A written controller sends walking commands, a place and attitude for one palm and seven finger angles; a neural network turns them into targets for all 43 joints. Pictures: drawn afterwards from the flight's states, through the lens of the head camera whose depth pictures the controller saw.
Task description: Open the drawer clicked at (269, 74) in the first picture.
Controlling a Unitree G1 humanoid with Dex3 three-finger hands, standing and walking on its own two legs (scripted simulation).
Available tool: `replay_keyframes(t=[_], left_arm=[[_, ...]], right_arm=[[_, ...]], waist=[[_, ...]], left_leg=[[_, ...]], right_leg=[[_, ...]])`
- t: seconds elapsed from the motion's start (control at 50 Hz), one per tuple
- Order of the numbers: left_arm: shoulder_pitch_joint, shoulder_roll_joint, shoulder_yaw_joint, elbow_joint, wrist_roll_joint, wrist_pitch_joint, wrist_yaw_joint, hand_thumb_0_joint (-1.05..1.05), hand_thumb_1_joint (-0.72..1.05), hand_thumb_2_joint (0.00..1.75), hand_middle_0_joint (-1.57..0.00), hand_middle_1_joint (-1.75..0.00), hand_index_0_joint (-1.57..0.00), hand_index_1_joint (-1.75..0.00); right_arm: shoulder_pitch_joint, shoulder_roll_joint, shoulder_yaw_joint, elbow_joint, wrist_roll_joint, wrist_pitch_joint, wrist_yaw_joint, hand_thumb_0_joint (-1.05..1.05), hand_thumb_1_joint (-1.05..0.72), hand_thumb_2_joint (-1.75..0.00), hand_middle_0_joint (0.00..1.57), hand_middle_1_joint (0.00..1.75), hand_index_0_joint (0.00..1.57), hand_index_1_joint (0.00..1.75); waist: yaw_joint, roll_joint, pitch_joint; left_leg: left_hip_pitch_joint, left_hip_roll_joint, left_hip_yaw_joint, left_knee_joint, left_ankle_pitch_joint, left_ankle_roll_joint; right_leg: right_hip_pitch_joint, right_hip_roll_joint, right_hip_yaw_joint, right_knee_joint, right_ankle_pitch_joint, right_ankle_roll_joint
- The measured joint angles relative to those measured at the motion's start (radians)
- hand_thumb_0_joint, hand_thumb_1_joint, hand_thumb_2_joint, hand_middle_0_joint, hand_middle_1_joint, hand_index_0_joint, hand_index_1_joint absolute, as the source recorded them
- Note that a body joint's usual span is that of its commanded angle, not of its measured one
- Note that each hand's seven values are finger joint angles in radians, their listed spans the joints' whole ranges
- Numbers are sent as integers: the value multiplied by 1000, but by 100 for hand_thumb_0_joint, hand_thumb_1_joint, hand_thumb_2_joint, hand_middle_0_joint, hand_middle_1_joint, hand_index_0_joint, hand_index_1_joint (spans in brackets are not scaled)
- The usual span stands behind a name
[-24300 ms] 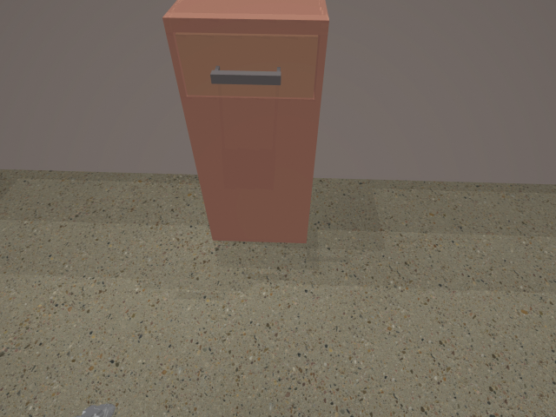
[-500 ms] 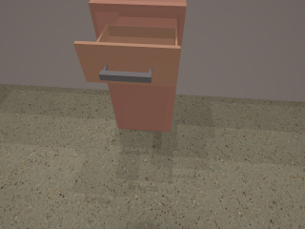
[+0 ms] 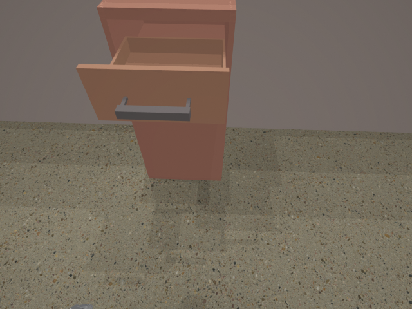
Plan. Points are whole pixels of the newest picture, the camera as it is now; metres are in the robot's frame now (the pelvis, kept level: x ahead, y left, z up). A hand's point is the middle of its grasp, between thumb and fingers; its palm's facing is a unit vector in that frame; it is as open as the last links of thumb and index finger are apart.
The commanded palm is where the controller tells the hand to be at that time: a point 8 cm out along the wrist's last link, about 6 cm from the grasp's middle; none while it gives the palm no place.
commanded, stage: look to check the result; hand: left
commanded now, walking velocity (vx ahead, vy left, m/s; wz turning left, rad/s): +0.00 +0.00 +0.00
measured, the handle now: (155, 106) +0.59 +0.16 +0.04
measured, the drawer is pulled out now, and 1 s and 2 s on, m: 0.28 0.28 0.28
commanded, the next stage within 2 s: stand and wait in 0.52 s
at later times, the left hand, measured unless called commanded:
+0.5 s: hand out of the picture +0.13 +0.24 -0.15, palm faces -0.05 -0.93 -0.37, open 7.4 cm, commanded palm none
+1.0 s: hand out of the picture +0.13 +0.24 -0.16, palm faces -0.07 -0.94 -0.34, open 7.4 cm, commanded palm none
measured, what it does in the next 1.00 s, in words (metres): stands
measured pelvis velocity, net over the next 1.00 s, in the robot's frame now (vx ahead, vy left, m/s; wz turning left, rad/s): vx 0.04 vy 0.00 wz -0.03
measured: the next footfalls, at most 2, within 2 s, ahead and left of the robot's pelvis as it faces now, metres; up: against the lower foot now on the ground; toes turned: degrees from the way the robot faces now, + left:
none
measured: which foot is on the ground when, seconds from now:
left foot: down 0.00-1.00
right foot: down 0.00-1.00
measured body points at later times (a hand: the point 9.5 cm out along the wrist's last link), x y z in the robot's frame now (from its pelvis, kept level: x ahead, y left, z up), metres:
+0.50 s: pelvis +0.03 -0.01 +0.00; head +0.06 -0.02 +0.45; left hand +0.13 +0.29 -0.13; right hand +0.12 -0.30 -0.14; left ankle +0.04 +0.12 -0.75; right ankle +0.00 -0.11 -0.75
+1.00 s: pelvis +0.04 +0.00 +0.00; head +0.06 -0.01 +0.45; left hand +0.13 +0.29 -0.13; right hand +0.10 -0.30 -0.13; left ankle +0.04 +0.12 -0.75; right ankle +0.00 -0.11 -0.75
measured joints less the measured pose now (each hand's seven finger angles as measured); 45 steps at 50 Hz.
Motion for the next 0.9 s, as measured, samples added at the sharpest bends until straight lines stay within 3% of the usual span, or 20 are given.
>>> replay_keyframes(t=[0.52, 0.9], left_arm=[[-2, 22, 8, 2, 0, -2, 14, 1, 91, 90, -20, -30, -20, -30], [7, 19, 5, 0, -1, 0, 11, 1, 91, 90, -20, -30, -20, -30]], right_arm=[[-63, -7, 7, -26, 4, 0, -9, 0, -91, -90, 20, 30, 20, 30], [-35, -6, 8, -15, 5, 1, -12, 0, -91, -90, 20, 30, 20, 30]], waist=[[15, 4, 13], [8, -12, 10]], left_leg=[[58, 17, 15, -30, -38, -11], [76, 18, 26, -38, -43, -9]], right_leg=[[64, 16, 17, -59, -15, -10], [81, 16, 28, -70, -14, -9]])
